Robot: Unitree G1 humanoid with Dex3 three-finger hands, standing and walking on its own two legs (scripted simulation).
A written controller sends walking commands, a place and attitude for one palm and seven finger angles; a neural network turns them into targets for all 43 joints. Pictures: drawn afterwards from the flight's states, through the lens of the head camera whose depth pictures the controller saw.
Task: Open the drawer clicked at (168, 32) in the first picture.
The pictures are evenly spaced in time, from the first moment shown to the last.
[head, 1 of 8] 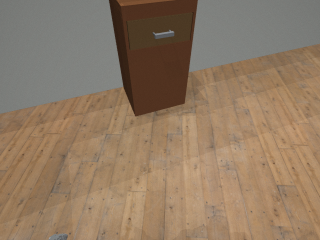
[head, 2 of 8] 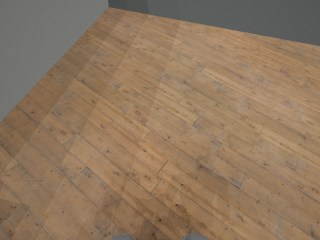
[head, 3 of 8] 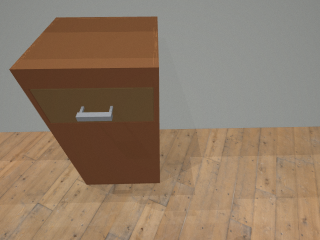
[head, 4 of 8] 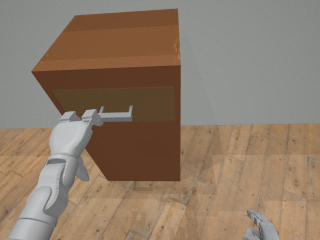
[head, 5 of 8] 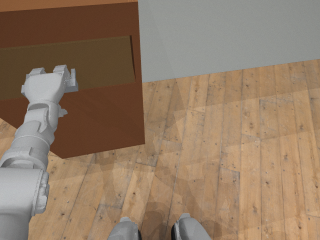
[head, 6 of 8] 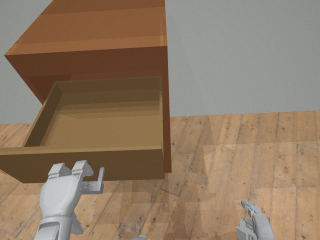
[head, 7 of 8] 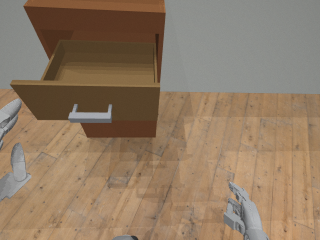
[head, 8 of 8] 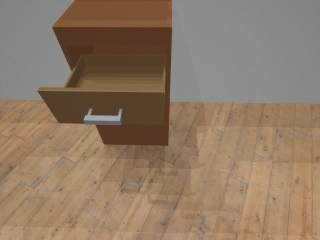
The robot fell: no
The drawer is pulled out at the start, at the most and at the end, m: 0.00 0.30 0.29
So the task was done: yes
